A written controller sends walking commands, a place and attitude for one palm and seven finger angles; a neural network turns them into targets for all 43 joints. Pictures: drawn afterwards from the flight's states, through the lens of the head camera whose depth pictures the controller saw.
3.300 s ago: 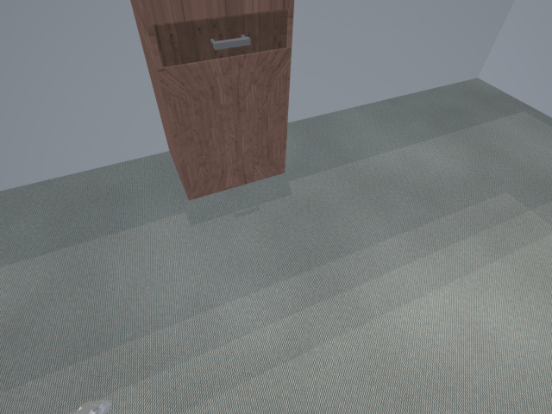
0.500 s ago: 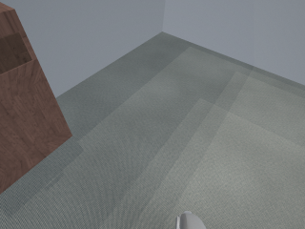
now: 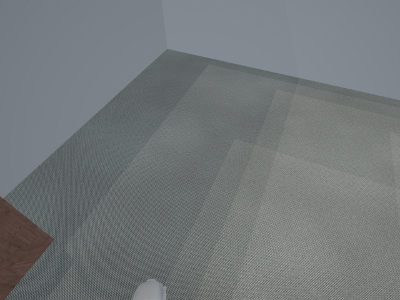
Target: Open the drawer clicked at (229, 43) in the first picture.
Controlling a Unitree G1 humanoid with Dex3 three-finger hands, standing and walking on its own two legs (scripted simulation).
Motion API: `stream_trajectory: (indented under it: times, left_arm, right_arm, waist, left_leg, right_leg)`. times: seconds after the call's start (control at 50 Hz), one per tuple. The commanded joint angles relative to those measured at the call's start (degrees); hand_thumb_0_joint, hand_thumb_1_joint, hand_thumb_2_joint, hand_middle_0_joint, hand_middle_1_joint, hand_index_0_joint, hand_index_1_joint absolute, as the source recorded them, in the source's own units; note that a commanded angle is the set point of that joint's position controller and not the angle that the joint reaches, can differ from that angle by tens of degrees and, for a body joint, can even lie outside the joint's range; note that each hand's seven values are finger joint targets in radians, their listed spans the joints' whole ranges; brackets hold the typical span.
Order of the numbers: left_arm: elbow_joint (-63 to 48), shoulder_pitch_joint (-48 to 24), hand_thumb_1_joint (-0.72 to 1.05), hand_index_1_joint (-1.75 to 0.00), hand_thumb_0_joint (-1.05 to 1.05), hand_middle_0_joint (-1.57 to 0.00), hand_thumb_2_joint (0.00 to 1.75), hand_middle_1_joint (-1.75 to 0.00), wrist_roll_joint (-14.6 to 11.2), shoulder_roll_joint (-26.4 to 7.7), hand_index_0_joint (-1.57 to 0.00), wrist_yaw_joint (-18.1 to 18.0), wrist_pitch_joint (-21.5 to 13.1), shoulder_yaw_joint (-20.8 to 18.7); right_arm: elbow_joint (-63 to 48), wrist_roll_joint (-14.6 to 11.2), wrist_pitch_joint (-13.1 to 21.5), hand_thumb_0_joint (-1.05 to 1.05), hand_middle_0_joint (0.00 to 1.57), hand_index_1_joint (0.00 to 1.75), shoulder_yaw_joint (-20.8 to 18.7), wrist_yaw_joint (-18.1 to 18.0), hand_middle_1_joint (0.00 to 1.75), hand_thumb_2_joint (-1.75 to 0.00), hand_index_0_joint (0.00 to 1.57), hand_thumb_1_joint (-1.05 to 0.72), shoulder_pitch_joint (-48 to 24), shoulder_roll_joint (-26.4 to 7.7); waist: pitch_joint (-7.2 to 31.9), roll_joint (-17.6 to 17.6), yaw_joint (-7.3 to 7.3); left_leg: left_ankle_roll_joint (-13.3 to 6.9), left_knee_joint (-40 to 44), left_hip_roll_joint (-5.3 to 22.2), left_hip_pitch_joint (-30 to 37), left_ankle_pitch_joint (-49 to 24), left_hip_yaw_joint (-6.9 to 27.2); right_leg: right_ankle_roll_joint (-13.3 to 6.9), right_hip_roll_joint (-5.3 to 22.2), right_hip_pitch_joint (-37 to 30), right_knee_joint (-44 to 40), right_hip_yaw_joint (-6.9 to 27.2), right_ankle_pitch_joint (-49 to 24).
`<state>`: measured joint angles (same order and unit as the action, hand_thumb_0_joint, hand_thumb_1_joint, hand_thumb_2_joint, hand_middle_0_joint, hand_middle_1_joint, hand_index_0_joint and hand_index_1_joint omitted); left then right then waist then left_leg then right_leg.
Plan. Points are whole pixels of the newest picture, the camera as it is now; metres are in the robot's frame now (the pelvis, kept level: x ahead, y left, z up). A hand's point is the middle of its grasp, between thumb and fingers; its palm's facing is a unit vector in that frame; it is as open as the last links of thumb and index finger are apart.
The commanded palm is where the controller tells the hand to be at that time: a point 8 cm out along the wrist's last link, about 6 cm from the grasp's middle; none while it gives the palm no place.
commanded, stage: turn to face it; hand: left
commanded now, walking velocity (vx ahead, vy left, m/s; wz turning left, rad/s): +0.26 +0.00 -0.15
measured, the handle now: out of the picture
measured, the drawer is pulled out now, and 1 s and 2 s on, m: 0.00 0.00 0.00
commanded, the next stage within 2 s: none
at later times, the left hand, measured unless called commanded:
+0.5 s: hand (102, 281) +0.19 +0.25 -0.18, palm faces +0.17 -0.97 -0.15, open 7.4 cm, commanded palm none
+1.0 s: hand (110, 287) +0.18 +0.21 -0.14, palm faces +0.41 -0.87 -0.29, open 7.4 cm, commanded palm none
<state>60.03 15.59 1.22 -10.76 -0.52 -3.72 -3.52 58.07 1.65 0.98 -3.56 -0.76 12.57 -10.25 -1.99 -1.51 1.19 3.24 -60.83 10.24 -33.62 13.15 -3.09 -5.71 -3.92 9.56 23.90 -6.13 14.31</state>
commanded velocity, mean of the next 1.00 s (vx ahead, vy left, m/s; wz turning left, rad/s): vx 0.01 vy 0.00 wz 0.54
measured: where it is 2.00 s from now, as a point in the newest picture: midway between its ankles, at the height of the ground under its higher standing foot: outside the picture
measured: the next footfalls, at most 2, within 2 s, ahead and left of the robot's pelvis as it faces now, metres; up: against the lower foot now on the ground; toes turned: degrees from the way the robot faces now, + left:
left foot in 0.22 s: +0.22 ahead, +0.14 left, +0.00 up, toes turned +8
right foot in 0.78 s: +0.23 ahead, -0.09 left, +0.00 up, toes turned +14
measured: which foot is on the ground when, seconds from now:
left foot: up 0.00-0.20, down 0.22-0.78, up 0.80-1.00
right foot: down 0.00-0.22, up 0.24-0.76, down 0.78-1.00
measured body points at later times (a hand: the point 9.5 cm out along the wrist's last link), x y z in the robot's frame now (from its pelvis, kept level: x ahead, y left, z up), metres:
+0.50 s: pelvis +0.14 +0.06 +0.00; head +0.16 +0.10 +0.45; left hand +0.19 +0.30 -0.16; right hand +0.22 -0.17 -0.13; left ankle +0.18 +0.13 -0.74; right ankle +0.16 -0.11 -0.66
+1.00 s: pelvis +0.16 +0.00 +0.00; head +0.20 -0.02 +0.45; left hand +0.15 +0.26 -0.12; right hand +0.31 -0.23 -0.16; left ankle +0.09 +0.13 -0.65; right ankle +0.19 -0.10 -0.74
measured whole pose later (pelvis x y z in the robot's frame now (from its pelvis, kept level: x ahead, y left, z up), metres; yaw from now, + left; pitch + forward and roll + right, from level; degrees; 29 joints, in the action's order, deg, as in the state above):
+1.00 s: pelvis +0.16 +0.00 +0.00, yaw +25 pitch -1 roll +3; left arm 50.8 10.4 1.2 -9.9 -1.7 0.4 -2.1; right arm 54.8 1.3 -4.9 -5.9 1.0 12.9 -15.2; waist -4.1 -1.8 2.2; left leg 4.9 -65.1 1.4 -29.8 21.8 -0.7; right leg -1.1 5.5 10.5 27.9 -9.6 16.6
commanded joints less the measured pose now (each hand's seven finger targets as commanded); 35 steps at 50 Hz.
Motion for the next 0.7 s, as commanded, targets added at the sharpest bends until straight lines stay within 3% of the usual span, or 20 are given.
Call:
stream_trajectory:
  times: [0.0, 0.08, 0.1, 0.12, 0.16, 0.18, 0.2, 0.22, 0.24, 0.28, 0.3, 0.32, 0.36, 0.44, 0.52, 0.56, 0.62, 0.68]
  left_arm:
    - [-0.7, 5.5, 0.9, -0.3, 0.0, -0.2, 0.9, -0.3, -0.1, -5.0, -0.2, 0.0, -1.3, -0.4]
    - [0.7, 9.0, 0.9, -0.3, 0.0, -0.2, 0.9, -0.3, 0.1, -6.3, -0.2, -0.3, -0.8, -0.4]
    - [1.0, 9.3, 0.9, -0.3, 0.0, -0.2, 0.9, -0.3, 0.0, -6.5, -0.2, -0.5, -0.8, -0.3]
    - [1.2, 9.3, 0.9, -0.3, 0.0, -0.2, 0.9, -0.3, 0.0, -6.7, -0.2, -0.6, -0.8, -0.3]
    - [1.4, 7.9, 0.9, -0.3, 0.0, -0.2, 0.9, -0.3, -0.4, -6.9, -0.2, -1.0, -0.6, -0.1]
    - [1.4, 7.9, 0.9, -0.3, 0.0, -0.2, 0.9, -0.3, -0.6, -6.1, -0.2, -1.2, -0.3, 0.1]
    - [0.8, 10.2, 0.9, -0.3, 0.0, -0.2, 0.9, -0.3, -1.4, -3.6, -0.2, -1.3, -0.2, 0.6]
    - [0.0, 10.9, 0.9, -0.3, 0.0, -0.2, 0.9, -0.3, -1.6, -2.0, -0.2, -1.3, -0.4, 1.5]
    - [0.0, 8.9, 0.9, -0.3, 0.0, -0.2, 0.9, -0.3, -1.0, -3.9, -0.2, -1.9, 0.3, 1.1]
    - [-1.3, 2.7, 0.9, -0.3, 0.0, -0.2, 0.9, -0.3, -0.5, -3.3, -0.2, -1.4, 1.4, 0.6]
    - [-1.7, 2.1, 0.9, -0.3, 0.0, -0.2, 0.9, -0.3, -0.3, -2.9, -0.2, -1.1, 2.1, 0.2]
    - [-1.7, 2.8, 0.9, -0.3, 0.0, -0.2, 0.9, -0.3, -0.4, -2.4, -0.2, -1.0, 2.8, 0.0]
    - [-2.2, 3.7, 0.9, -0.3, 0.0, -0.2, 0.9, -0.3, -0.3, -2.0, -0.2, -0.9, 3.9, -0.6]
    - [-4.5, 1.0, 0.9, -0.3, 0.0, -0.2, 0.9, -0.3, 0.1, -3.1, -0.2, -0.8, 5.1, -1.6]
    - [-7.9, -4.7, 0.9, -0.3, 0.0, -0.2, 0.9, -0.3, 0.0, -3.9, -0.2, -0.9, 5.4, -2.0]
    - [-9.6, -7.6, 0.9, -0.3, 0.0, -0.2, 0.9, -0.3, -0.2, -4.1, -0.2, -0.9, 5.4, -1.9]
    - [-11.3, -8.5, 0.9, -0.3, 0.0, -0.2, 0.9, -0.3, -0.5, -4.0, -0.2, -1.0, 5.1, -1.7]
    - [-11.7, -6.1, 0.9, -0.3, 0.0, -0.2, 0.9, -0.3, -0.9, -4.6, -0.2, -1.2, 4.6, -1.5]
  right_arm:
    - [-2.9, -0.1, 0.9, 0.0, 0.2, 0.3, 0.4, 1.6, 0.3, -0.9, 0.2, -0.9, 0.1, -0.8]
    - [-4.6, -0.3, 1.8, 0.0, 0.2, 0.3, 0.8, 1.9, 0.3, -0.9, 0.2, -0.9, -6.7, -1.3]
    - [-4.4, -0.4, 1.9, 0.0, 0.2, 0.3, 1.1, 1.8, 0.3, -0.9, 0.2, -0.9, -6.9, -1.3]
    - [-3.9, -0.5, 2.0, 0.0, 0.2, 0.3, 1.2, 1.6, 0.3, -0.9, 0.2, -0.9, -6.0, -1.6]
    - [-1.1, -0.5, 2.2, 0.0, 0.2, 0.3, 1.0, 0.9, 0.3, -0.9, 0.2, -0.9, 1.4, -3.2]
    - [1.0, -0.3, 2.5, 0.0, 0.2, 0.3, 0.4, 0.6, 0.3, -0.9, 0.2, -0.9, 7.7, -5.7]
    - [1.7, 0.2, 2.7, 0.0, 0.2, 0.3, -0.5, 0.0, 0.3, -0.9, 0.2, -0.9, 13.5, -10.5]
    - [2.7, -0.6, 2.1, 0.0, 0.2, 0.3, -0.5, -0.2, 0.3, -0.9, 0.2, -0.9, 16.1, -12.5]
    - [2.6, -1.1, 1.5, 0.0, 0.2, 0.3, 0.1, -0.5, 0.3, -0.9, 0.2, -0.9, 12.6, -10.8]
    - [0.6, -0.9, 1.5, 0.0, 0.2, 0.3, 0.5, -0.9, 0.3, -0.9, 0.2, -0.9, 5.9, -8.4]
    - [-0.3, -0.9, 1.4, 0.0, 0.2, 0.3, 0.7, -0.8, 0.3, -0.9, 0.2, -0.9, 3.7, -7.4]
    - [-0.6, -0.9, 1.2, 0.0, 0.2, 0.3, 0.6, -0.8, 0.3, -0.9, 0.2, -0.9, 2.1, -7.1]
    - [-1.9, -0.8, 0.9, 0.0, 0.2, 0.3, -0.2, -0.7, 0.3, -0.9, 0.2, -0.9, 1.6, -7.3]
    - [-3.5, -0.7, 0.0, 0.0, 0.2, 0.3, -1.2, -0.2, 0.3, -0.9, 0.2, -0.9, 1.1, -8.9]
    - [-4.3, -0.4, -0.8, 0.0, 0.2, 0.3, -2.1, 0.0, 0.3, -0.9, 0.2, -0.9, 2.3, -10.1]
    - [-4.5, -0.2, -1.2, 0.0, 0.2, 0.3, -2.5, 0.0, 0.3, -0.9, 0.2, -0.9, 3.4, -11.0]
    - [-5.0, -0.1, -1.5, 0.0, 0.2, 0.3, -3.1, 0.0, 0.3, -0.9, 0.2, -0.9, 3.8, -11.8]
    - [-6.0, -0.2, -1.9, 0.0, 0.2, 0.3, -3.7, 0.1, 0.3, -0.9, 0.2, -0.9, 2.5, -12.5]
  waist:
    - [-2.5, 7.7, -1.3]
    - [-2.2, 6.3, -3.84]
    - [-1.8, 6.4, -3.64]
    - [-0.5, 6.3, -3.1]
    - [3.2, 6.4, 0.49]
    - [6.8, 2.6, 2.7]
    - [13.0, -7.7, 3.97]
    - [15.5, -15.1, 3.37]
    - [12.3, -9.6, 1.95]
    - [1.4, -6.3, 0.65]
    - [-0.1, -5.6, -0.52]
    - [0.0, -5.6, -1.54]
    - [2.3, -5.9, -2.03]
    - [3.3, -5.7, -1.69]
    - [2.4, -6.5, -0.26]
    - [2.2, -6.6, 0.64]
    - [4.1, -6.7, 0.87]
    - [5.7, -7.8, -0.23]
  left_leg:
    - [0.2, 10.7, -0.5, 0.3, -3.3, -1.5]
    - [-0.7, 20.1, -3.4, 2.7, -1.3, -3.7]
    - [-1.2, 22.1, -4.2, 4.0, -0.9, -4.2]
    - [-1.8, 24.2, -5.4, 6.1, -0.6, -4.8]
    - [-3.0, 31.2, -8.0, 16.4, -6.8, -5.7]
    - [-4.3, 33.7, -5.7, 27.4, -20.2, -2.5]
    - [-10.3, 30.8, 6.3, 42.6, -43.0, 10.3]
    - [-17.8, 34.0, 16.2, 46.0, -63.4, 20.7]
    - [-18.5, 36.5, 14.8, 40.3, -56.9, 18.6]
    - [-16.3, 39.9, 10.9, 27.4, -43.5, 16.1]
    - [-14.5, 41.5, 8.4, 22.9, -38.9, 13.3]
    - [-13.4, 42.5, 6.5, 20.3, -35.2, 11.8]
    - [-12.3, 43.7, 4.1, 18.6, -26.7, 10.4]
    - [-12.2, 46.3, 2.6, 18.3, -10.7, 14.1]
    - [-13.1, 46.4, 2.6, 19.4, -4.6, 19.3]
    - [-13.7, 45.6, 2.5, 20.3, -4.9, 22.0]
    - [-14.1, 42.9, 2.3, 22.0, -11.6, 24.3]
    - [-13.1, 39.3, 0.9, 20.4, -19.2, 25.2]
  right_leg:
    - [-4.8, 15.2, 1.3, -10.2, 11.3, -18.8]
    - [-3.9, 16.0, -5.7, -6.3, 12.3, -30.0]
    - [-3.5, 16.1, -7.3, -5.0, 11.6, -33.9]
    - [-2.8, 16.0, -9.3, -3.0, 10.3, -38.7]
    - [0.2, 14.1, -10.0, 5.5, 5.8, -45.1]
    - [2.8, 12.3, -5.3, 14.9, 3.5, -38.8]
    - [6.1, 7.0, 8.5, 27.7, -0.3, -17.4]
    - [7.2, 3.0, 15.6, 42.3, 0.9, 21.7]
    - [6.9, 5.5, 15.9, 44.9, 5.5, 21.6]
    - [8.3, 8.7, 19.1, 44.6, 5.8, 16.5]
    - [8.8, 9.5, 17.4, 42.4, 6.0, 14.0]
    - [9.2, 9.2, 15.5, 40.9, 5.4, 11.9]
    - [9.7, 8.5, 14.3, 39.4, 4.7, 8.6]
    - [10.7, 8.7, 17.4, 38.0, 5.0, 4.5]
    - [11.2, 8.6, 19.6, 33.0, 5.8, 5.8]
    - [11.0, 7.9, 19.3, 29.2, 6.0, 7.9]
    - [10.5, 6.3, 16.2, 22.9, 6.0, 10.1]
    - [9.8, 4.4, 9.1, 13.6, 5.6, 8.3]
